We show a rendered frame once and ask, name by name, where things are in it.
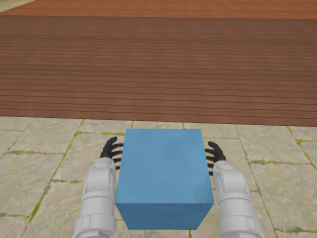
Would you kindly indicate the right robot hand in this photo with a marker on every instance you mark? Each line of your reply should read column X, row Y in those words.
column 217, row 153

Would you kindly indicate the right robot forearm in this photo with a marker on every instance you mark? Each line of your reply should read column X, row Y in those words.
column 238, row 219

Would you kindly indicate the left robot hand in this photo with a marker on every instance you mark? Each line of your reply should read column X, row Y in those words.
column 108, row 148

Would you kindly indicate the left robot forearm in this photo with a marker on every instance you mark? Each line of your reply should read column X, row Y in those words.
column 96, row 216

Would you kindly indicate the carton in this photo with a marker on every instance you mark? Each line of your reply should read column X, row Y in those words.
column 163, row 181

